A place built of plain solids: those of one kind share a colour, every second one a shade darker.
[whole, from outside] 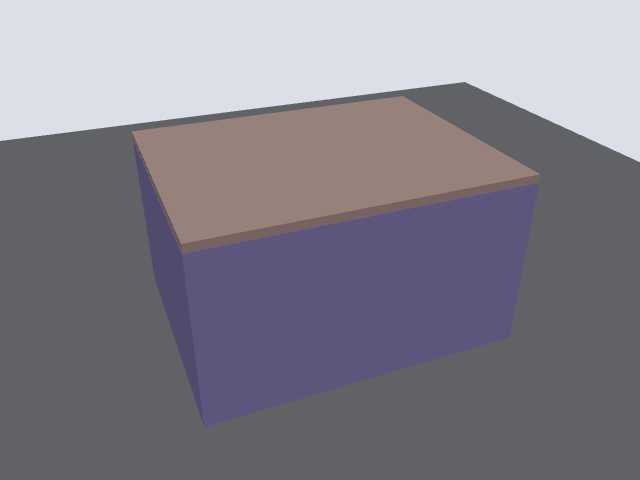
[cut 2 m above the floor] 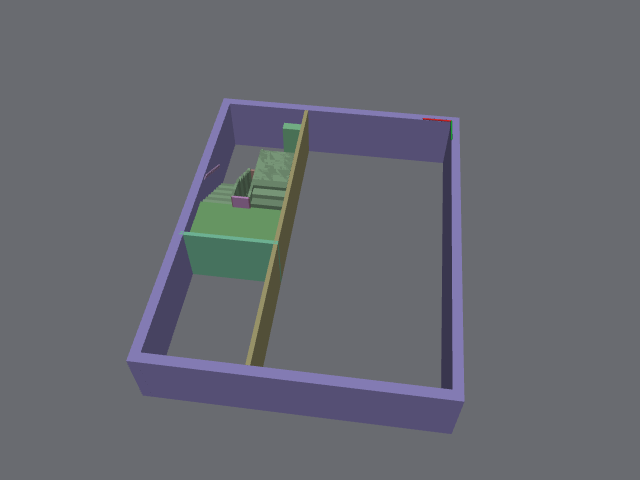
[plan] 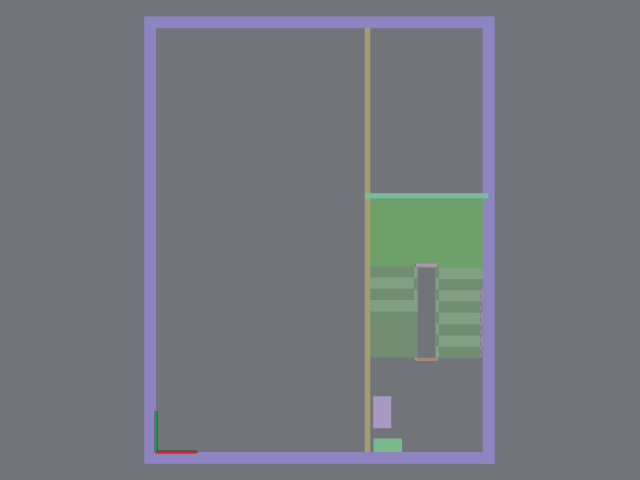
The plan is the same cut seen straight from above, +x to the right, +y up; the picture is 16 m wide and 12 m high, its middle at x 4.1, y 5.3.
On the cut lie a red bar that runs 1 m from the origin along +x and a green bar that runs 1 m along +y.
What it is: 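A small block of dwellings, 8.2 m wide and 10.6 m deep inside, its common dog-leg stair of 18 risers of 170 mm a storey on goings of 282 mm, 1.19 m wide flights and a well of 0.43 m; the dwelling on the first floor; a hall, a living room, a kitchen, a bedroom, the bathroom shut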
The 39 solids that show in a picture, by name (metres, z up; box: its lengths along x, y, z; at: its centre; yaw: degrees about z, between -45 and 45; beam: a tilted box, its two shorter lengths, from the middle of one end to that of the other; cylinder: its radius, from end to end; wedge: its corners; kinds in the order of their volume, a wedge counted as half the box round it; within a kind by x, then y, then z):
{
 "wall_1": {"box": [0.3, 11.19, 6.17], "at": [-0.15, 5.3, 3.03]},
 "wall_2": {"box": [8.77, 0.3, 6.17], "at": [4.09, -0.15, 3.03]},
 "wall_3": {"box": [8.77, 0.3, 6.17], "at": [4.09, 10.74, 3.03]},
 "wall_4": {"box": [0.3, 11.19, 6.17], "at": [8.32, 5.3, 3.03]},
 "roof_slab_1": {"box": [8.75, 11.17, 0.44], "at": [4.09, 5.3, 6.18]},
 "piece_1": {"box": [1.19, 0.31, 2.94], "at": [5.95, 2.51, 1.42]},
 "piece_2": {"box": [1.19, 0.59, 2.77], "at": [5.95, 2.66, 1.33]},
 "piece_3": {"box": [1.19, 0.88, 2.6], "at": [5.95, 2.8, 1.25]},
 "piece_4": {"box": [1.19, 1.16, 2.43], "at": [5.95, 2.94, 1.16]},
 "piece_5": {"box": [1.19, 1.44, 2.26], "at": [5.95, 3.08, 1.08]},
 "piece_6": {"box": [1.19, 1.72, 2.09], "at": [5.95, 3.22, 0.99]},
 "piece_7": {"box": [1.19, 2.01, 1.92], "at": [5.95, 3.36, 0.91]},
 "piece_8": {"box": [1.19, 2.29, 1.75], "at": [5.95, 3.5, 0.82]},
 "piece_9": {"box": [0.09, 0.28, 1.43], "at": [6.5, 3.92, 2.24]},
 "piece_10": {"box": [0.09, 0.28, 1.26], "at": [6.5, 4.2, 2.16]},
 "piece_11": {"box": [0.09, 0.28, 1.09], "at": [6.5, 4.48, 2.07]},
 "piece_12": {"box": [0.09, 0.28, 1.14], "at": [7.03, 2.51, 0.52]},
 "piece_13": {"box": [0.09, 0.28, 1.31], "at": [7.03, 2.79, 0.6]},
 "piece_14": {"box": [0.09, 0.28, 1.48], "at": [7.03, 3.08, 0.69]},
 "piece_15": {"box": [0.09, 0.28, 1.65], "at": [7.03, 3.36, 0.77]},
 "piece_16": {"box": [0.09, 0.28, 1.82], "at": [7.03, 3.64, 0.86]},
 "piece_17": {"box": [0.09, 0.28, 1.99], "at": [7.03, 3.93, 0.94]},
 "piece_18": {"box": [0.09, 0.28, 2.16], "at": [7.03, 4.21, 1.03]},
 "piece_19": {"box": [0.09, 0.28, 2.33], "at": [7.03, 4.49, 1.11]},
 "piece_20": {"box": [1.19, 2.29, 0.22], "at": [7.58, 3.49, 0.06]},
 "piece_21": {"box": [1.19, 2.01, 0.39], "at": [7.58, 3.63, 0.14]},
 "piece_22": {"box": [1.19, 1.72, 0.56], "at": [7.58, 3.77, 0.23]},
 "piece_23": {"box": [1.19, 1.44, 0.73], "at": [7.58, 3.91, 0.31]},
 "piece_24": {"box": [1.19, 1.16, 0.9], "at": [7.58, 4.06, 0.4]},
 "piece_25": {"box": [1.19, 0.88, 1.07], "at": [7.58, 4.2, 0.48]},
 "piece_26": {"box": [1.19, 0.59, 1.24], "at": [7.58, 4.34, 0.57]},
 "piece_27": {"box": [1.19, 0.31, 1.41], "at": [7.58, 4.48, 0.65]},
 "half_1": {"box": [2.81, 1.74, 1.58], "at": [6.76, 5.47, 0.74]},
 "core_wall_low_1": {"box": [0.14, 10.6, 2.95], "at": [5.29, 5.3, 1.42]},
 "core_wall_back_1": {"box": [3.09, 0.14, 6.01], "at": [6.76, 6.4, 2.95]},
 "hung_more_letter_boxes_1": {"box": [0.72, 0.34, 1.36], "at": [5.79, 0.17, 0.63]},
 "ground_whole_1": {"box": [0.53, 0.08, 1.0], "at": [6.76, 2.32, 0.45]},
 "whole_1": {"box": [0.53, 0.08, 0.95], "at": [6.76, 4.68, 2.0]},
 "laid_doormat_1": {"box": [0.45, 0.8, 0.05], "at": [5.66, 0.99, -0.02]}
}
